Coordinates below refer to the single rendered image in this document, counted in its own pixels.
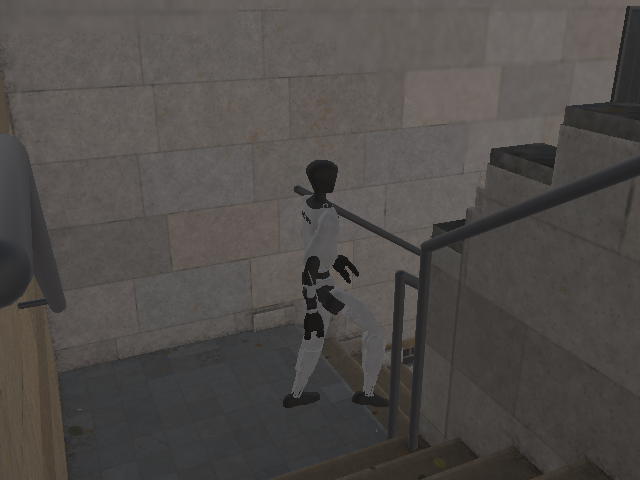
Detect stairs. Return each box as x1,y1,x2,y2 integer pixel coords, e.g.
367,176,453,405
267,433,614,480
321,337,413,437

